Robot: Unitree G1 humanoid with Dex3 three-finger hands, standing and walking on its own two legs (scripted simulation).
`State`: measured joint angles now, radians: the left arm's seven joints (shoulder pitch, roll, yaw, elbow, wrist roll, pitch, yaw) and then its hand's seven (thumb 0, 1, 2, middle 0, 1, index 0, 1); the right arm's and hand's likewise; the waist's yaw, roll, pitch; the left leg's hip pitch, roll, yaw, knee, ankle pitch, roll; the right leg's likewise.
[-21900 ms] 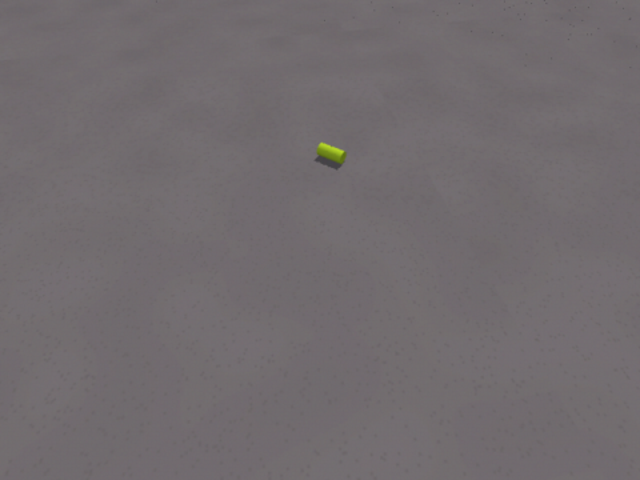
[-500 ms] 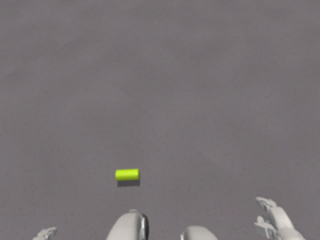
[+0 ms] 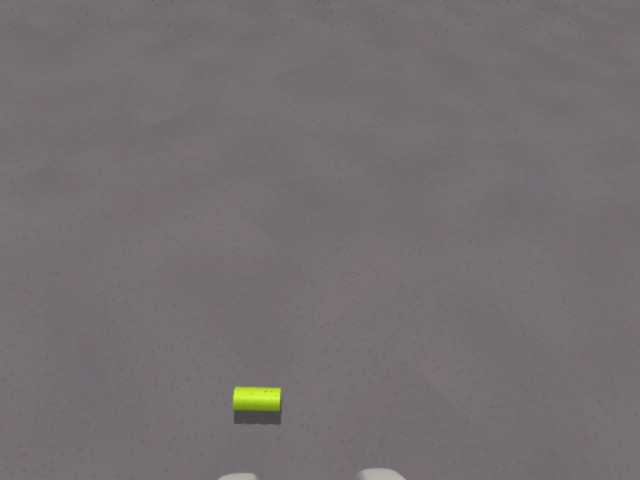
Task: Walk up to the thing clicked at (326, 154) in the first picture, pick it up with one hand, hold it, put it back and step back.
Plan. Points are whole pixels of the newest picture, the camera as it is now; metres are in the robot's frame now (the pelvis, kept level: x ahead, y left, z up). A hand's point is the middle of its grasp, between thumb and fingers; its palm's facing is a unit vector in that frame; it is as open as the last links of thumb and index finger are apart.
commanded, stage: walk up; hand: left
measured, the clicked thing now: (257, 398) +0.43 +0.14 -0.73
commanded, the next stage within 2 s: none
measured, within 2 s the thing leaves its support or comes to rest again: neither
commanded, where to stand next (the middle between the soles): +0.06 -0.04 m, yaw +1 degrees
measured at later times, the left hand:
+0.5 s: hand (167, 476) +0.15 +0.20 -0.14, palm faces -0.06 -0.93 -0.36, open 7.4 cm
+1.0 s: hand out of the picture +0.12 +0.21 -0.14, palm faces +0.02 -0.95 -0.32, open 7.4 cm
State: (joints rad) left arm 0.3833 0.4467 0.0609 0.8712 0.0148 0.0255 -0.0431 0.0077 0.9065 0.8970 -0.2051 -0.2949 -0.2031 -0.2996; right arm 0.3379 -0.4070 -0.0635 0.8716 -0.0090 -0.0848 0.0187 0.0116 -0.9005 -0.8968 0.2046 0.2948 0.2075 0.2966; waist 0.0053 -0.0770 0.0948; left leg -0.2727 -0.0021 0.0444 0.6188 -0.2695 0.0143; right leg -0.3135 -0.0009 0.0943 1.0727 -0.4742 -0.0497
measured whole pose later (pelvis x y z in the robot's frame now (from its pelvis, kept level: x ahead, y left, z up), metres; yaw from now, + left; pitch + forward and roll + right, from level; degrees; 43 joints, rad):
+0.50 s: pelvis +0.03 -0.04 -0.01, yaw +0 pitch -3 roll +1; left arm 0.11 0.35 0.01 0.89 0.02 0.02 -0.03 0.00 0.90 0.90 -0.21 -0.30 -0.21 -0.30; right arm 0.20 -0.41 -0.01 0.94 0.01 -0.03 -0.01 0.01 -0.90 -0.90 0.20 0.29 0.21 0.30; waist 0.00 0.02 0.13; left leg -0.29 0.01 0.02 0.72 -0.42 0.02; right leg -0.42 -0.05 0.00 0.71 -0.24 0.01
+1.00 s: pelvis +0.05 -0.05 +0.02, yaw +1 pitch -3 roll +0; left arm 0.10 0.35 0.00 1.14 -0.01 -0.01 -0.02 0.00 0.91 0.90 -0.21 -0.30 -0.20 -0.30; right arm 0.11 -0.37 0.01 1.12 0.00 -0.02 0.01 0.01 -0.90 -0.90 0.20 0.29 0.21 0.30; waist 0.02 0.00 0.06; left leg -0.13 0.02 0.00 0.42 -0.25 -0.02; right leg -0.23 -0.03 -0.02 0.40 -0.12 0.02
